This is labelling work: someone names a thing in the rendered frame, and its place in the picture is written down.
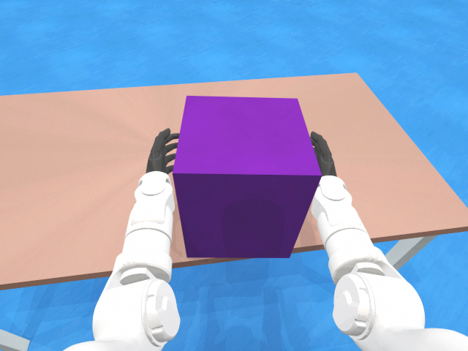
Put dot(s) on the left robot forearm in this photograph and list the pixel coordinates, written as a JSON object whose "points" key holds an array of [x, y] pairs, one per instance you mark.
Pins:
{"points": [[146, 251]]}

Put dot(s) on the carton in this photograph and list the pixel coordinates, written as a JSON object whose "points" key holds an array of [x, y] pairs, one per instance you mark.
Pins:
{"points": [[245, 174]]}

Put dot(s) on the table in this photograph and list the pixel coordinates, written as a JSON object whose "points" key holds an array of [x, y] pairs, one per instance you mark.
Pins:
{"points": [[70, 163]]}

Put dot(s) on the right robot hand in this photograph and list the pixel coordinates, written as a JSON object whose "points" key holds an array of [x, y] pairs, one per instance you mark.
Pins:
{"points": [[323, 155]]}

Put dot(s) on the right robot forearm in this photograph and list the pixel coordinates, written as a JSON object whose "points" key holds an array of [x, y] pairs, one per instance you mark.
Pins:
{"points": [[344, 237]]}

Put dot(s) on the left robot hand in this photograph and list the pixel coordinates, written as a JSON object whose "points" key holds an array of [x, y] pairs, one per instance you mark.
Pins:
{"points": [[158, 160]]}

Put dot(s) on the left robot upper arm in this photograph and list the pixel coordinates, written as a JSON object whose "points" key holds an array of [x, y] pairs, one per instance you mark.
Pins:
{"points": [[140, 316]]}

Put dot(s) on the right robot upper arm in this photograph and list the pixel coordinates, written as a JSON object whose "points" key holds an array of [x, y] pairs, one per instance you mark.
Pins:
{"points": [[382, 313]]}

